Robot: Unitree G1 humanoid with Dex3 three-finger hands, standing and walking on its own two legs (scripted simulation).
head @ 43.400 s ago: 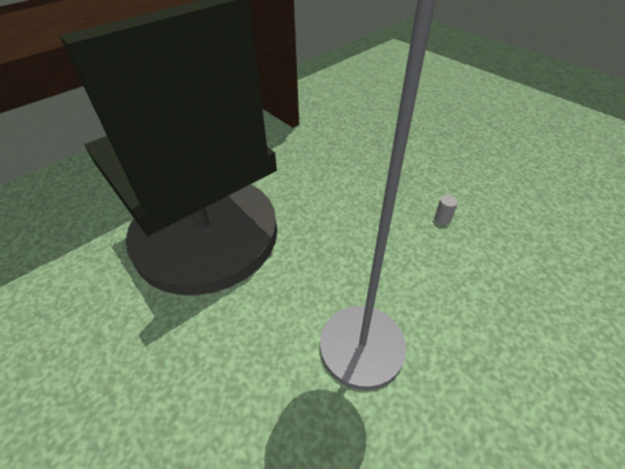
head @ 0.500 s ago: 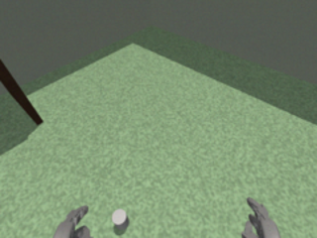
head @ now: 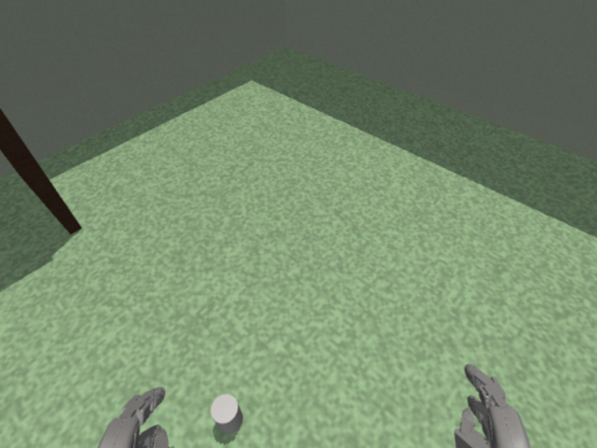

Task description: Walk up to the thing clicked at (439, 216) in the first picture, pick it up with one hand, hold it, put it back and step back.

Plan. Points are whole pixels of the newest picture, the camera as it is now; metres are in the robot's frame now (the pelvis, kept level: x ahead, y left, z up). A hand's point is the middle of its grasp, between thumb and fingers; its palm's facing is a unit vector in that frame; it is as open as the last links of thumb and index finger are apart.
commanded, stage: home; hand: left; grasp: from above
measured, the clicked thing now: (227, 414) +0.36 +0.22 -0.66
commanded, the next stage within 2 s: stand in 0.72 s
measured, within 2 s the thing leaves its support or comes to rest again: neither
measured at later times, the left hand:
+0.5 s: hand out of the picture +0.17 +0.18 -0.05, palm faces +0.04 -0.98 -0.21, open 7.4 cm
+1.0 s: hand out of the picture +0.15 +0.22 -0.09, palm faces +0.03 -0.95 -0.32, open 7.4 cm
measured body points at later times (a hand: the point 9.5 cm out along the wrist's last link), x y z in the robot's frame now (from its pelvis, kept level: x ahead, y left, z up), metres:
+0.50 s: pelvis +0.00 +0.00 +0.00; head +0.03 +0.01 +0.45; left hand +0.16 +0.23 -0.03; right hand +0.16 -0.25 -0.06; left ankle +0.02 +0.13 -0.68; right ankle -0.01 -0.13 -0.68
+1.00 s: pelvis -0.01 +0.00 +0.02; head +0.03 +0.01 +0.47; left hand +0.14 +0.27 -0.07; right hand +0.14 -0.26 -0.09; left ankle +0.02 +0.12 -0.68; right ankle -0.01 -0.13 -0.68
